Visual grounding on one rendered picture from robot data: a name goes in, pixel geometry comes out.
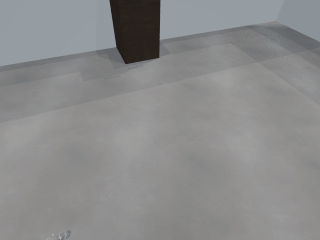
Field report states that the robot left hand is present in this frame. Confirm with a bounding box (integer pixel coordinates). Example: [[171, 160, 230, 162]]
[[46, 230, 71, 240]]

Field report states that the cabinet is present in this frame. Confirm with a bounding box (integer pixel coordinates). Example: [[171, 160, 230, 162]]
[[109, 0, 161, 64]]

